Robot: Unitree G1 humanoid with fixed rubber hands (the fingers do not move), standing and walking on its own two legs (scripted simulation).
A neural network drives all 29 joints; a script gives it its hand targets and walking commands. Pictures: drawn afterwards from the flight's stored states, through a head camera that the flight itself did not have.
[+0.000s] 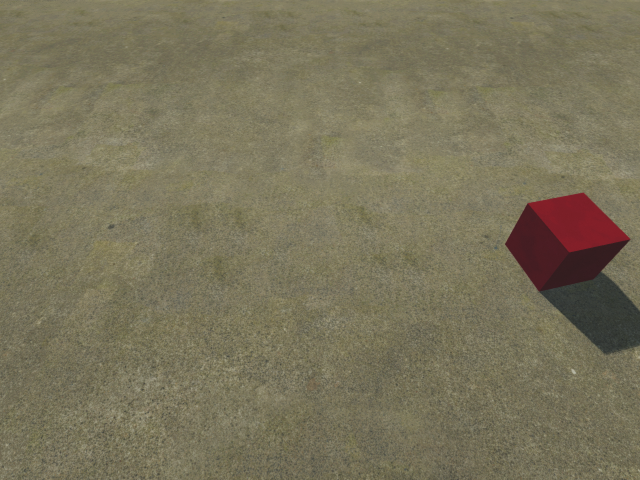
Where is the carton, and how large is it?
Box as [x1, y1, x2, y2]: [505, 193, 629, 290]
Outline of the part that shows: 583,193 527,203 505,243 538,290 543,290 593,278 629,240 629,238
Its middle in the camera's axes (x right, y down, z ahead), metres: +0.92 +0.01 +1.45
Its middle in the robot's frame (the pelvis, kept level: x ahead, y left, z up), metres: +0.98 -0.91 -0.65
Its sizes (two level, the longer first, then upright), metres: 0.240 0.236 0.238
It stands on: the floor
